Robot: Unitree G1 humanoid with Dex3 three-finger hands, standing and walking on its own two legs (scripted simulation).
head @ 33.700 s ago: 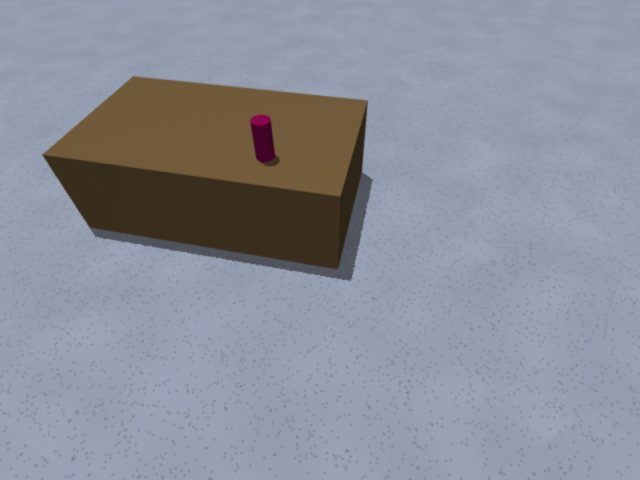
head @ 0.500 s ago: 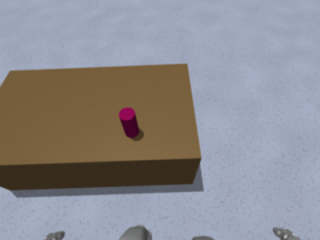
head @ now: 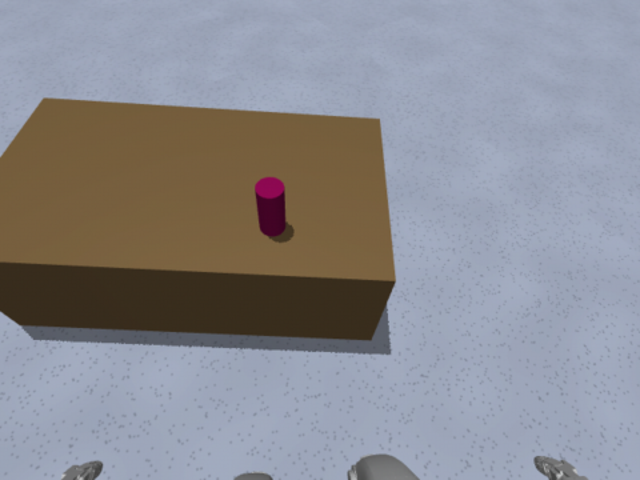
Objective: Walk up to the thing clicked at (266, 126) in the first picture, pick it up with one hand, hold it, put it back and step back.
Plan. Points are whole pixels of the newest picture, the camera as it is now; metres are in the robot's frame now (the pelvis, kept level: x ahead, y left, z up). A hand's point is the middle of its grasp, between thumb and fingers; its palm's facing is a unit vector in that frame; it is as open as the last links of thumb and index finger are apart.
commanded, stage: step back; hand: left
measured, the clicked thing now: (271, 208) +0.75 +0.14 -0.30
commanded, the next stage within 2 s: none
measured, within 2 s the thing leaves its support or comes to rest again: neither
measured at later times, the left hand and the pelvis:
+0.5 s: hand out of the picture -0.05 +0.25 -0.14, palm faces +0.04 -0.90 -0.44, open 7.4 cm; pelvis -0.16 -0.03 -0.01, yaw +3 degrees
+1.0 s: hand out of the picture -0.29 +0.20 -0.14, palm faces +0.00 -0.90 -0.44, open 7.4 cm; pelvis -0.34 -0.08 +0.00, yaw -1 degrees
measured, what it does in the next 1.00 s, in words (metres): walks backwards: right foot, then left foot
